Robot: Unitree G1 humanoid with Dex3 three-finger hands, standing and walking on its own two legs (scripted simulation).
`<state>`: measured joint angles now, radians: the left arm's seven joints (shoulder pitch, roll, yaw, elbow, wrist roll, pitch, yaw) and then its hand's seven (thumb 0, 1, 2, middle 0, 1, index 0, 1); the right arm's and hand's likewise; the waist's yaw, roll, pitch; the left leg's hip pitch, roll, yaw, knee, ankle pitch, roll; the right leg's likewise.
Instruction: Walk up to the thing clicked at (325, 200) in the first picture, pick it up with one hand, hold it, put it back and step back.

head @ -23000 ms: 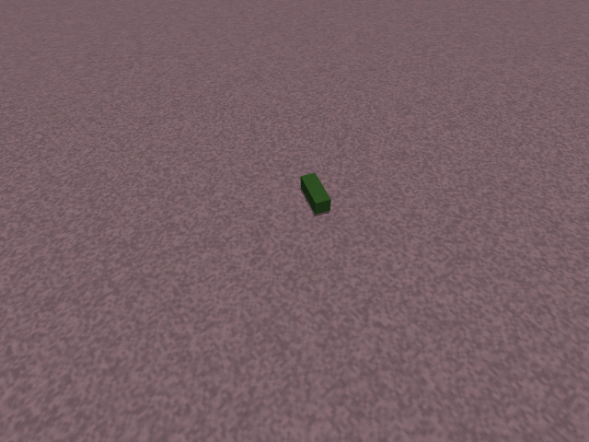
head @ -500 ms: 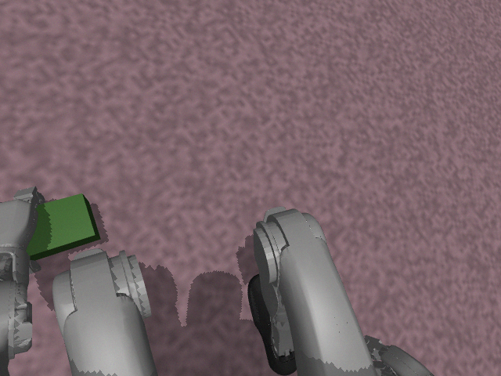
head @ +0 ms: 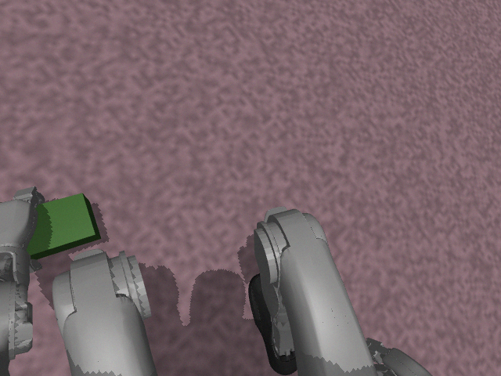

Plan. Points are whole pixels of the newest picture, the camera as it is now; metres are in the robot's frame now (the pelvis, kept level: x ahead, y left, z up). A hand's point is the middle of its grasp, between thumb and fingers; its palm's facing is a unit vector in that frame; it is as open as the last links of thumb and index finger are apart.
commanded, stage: close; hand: left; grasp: from above
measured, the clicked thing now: (28, 236) +0.37 +0.30 -0.26
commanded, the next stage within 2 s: go down in 1.72 s
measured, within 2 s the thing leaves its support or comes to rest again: neither
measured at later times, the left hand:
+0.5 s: hand (20, 240) +0.36 +0.30 -0.23, palm faces -0.46 -0.14 -0.88, open 11.8 cm
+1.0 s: hand (19, 239) +0.36 +0.30 -0.23, palm faces -0.45 -0.15 -0.88, open 11.8 cm
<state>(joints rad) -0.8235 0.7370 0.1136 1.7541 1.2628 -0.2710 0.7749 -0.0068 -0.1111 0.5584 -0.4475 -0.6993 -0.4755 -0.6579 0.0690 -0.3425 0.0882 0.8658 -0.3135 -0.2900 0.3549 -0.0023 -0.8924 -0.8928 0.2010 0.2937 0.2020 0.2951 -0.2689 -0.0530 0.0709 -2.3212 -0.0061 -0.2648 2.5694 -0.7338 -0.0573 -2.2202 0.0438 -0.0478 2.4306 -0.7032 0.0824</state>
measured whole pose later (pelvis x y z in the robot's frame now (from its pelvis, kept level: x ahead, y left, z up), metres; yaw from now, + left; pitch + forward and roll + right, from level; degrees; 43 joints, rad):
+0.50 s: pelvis +0.00 +0.00 +0.00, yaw +0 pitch +28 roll -11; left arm -0.83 0.74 0.11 1.76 1.28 -0.27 0.78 0.00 -0.13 0.58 -0.43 -0.72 -0.46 -0.68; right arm 0.06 -0.34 0.08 0.86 -0.32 -0.29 0.36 0.00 -0.89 -0.89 0.20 0.29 0.20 0.30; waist -0.26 -0.05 0.06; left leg -2.33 -0.01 -0.26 2.57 -0.74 -0.06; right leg -2.22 0.04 -0.05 2.43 -0.71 0.08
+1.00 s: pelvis +0.00 +0.00 +0.00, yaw +0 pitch +27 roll -11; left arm -0.83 0.75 0.12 1.75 1.27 -0.28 0.77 0.00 -0.13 0.59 -0.40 -0.75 -0.44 -0.70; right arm 0.07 -0.34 0.08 0.87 -0.32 -0.28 0.35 0.00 -0.89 -0.89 0.20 0.29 0.20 0.30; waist -0.27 -0.05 0.07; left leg -2.32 -0.01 -0.27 2.58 -0.74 -0.06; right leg -2.23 0.04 -0.05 2.44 -0.70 0.08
